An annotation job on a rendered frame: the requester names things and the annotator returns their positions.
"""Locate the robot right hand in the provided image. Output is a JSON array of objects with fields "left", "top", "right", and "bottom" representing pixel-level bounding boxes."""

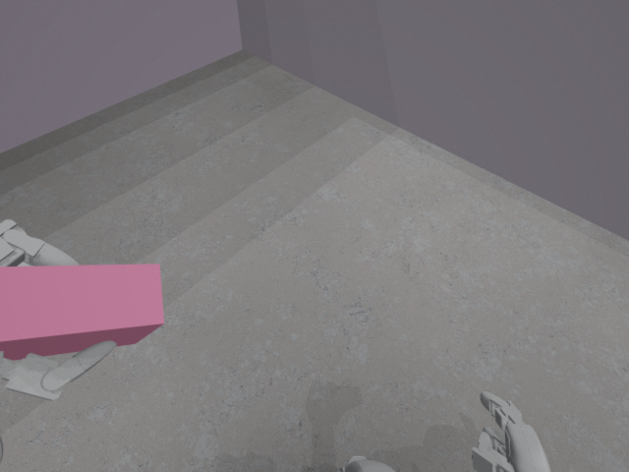
[{"left": 472, "top": 391, "right": 551, "bottom": 472}]

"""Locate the right robot shin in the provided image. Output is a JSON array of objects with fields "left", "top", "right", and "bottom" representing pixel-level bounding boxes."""
[{"left": 346, "top": 456, "right": 366, "bottom": 465}]

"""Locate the robot left hand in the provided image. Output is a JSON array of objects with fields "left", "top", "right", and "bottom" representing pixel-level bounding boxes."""
[{"left": 0, "top": 219, "right": 117, "bottom": 401}]

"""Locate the sponge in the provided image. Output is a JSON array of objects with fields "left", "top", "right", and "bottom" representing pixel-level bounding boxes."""
[{"left": 0, "top": 264, "right": 164, "bottom": 361}]

